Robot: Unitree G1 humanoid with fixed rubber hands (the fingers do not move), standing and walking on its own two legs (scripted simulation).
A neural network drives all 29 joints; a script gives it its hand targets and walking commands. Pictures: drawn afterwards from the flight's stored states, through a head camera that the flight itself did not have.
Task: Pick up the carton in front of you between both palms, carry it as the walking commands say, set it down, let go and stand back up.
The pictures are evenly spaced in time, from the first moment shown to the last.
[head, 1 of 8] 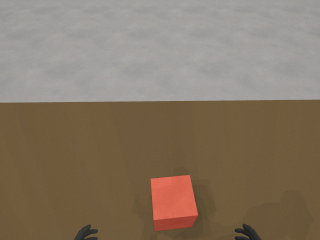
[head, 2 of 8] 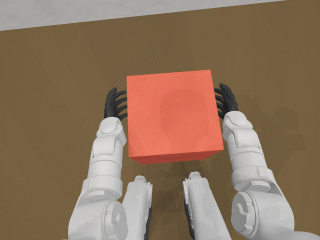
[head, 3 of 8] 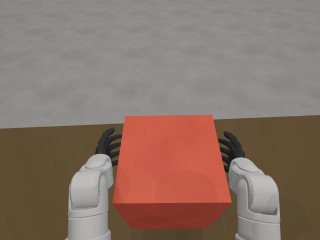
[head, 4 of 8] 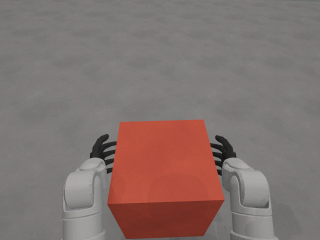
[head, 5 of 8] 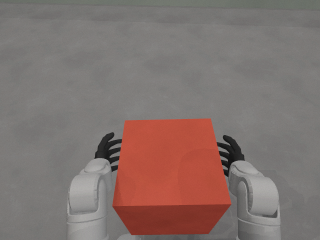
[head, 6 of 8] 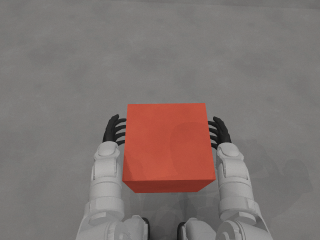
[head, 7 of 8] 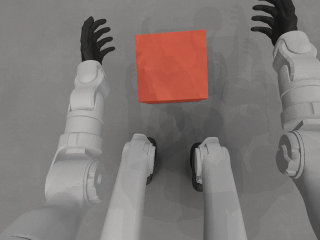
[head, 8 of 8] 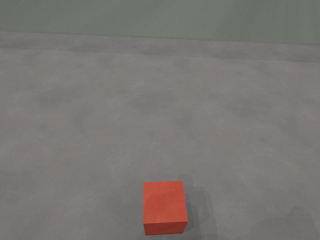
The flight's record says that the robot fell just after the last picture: no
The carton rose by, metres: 0.68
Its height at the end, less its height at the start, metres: -0.14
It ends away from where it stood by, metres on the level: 5.13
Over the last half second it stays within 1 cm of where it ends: yes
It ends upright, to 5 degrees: yes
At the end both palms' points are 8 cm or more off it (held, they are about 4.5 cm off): yes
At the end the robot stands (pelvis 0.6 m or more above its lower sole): yes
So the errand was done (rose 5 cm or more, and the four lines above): yes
